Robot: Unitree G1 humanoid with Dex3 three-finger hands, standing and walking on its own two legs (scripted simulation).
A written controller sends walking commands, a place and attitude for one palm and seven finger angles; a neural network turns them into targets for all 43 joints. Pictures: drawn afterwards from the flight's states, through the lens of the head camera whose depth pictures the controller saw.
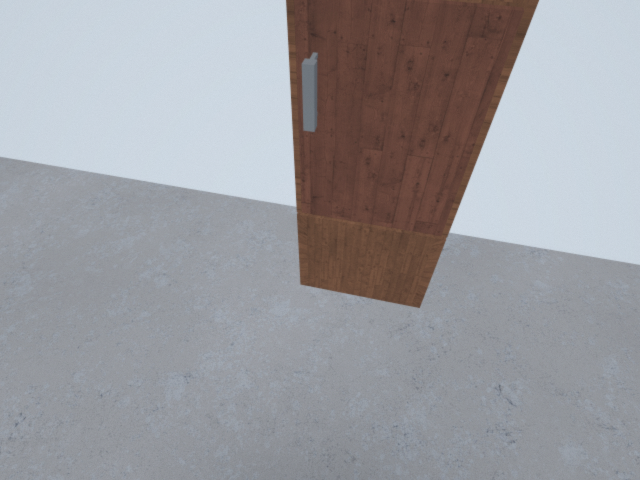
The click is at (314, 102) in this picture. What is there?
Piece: cupboard door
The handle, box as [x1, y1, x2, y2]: [302, 52, 317, 131]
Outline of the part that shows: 314,52 309,59 305,58 302,62 303,130 314,131 317,115 317,53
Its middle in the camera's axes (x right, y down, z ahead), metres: -0.02 -0.32 +0.85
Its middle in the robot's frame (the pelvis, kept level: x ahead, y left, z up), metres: +0.86 +0.06 +0.05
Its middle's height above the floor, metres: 0.83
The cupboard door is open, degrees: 0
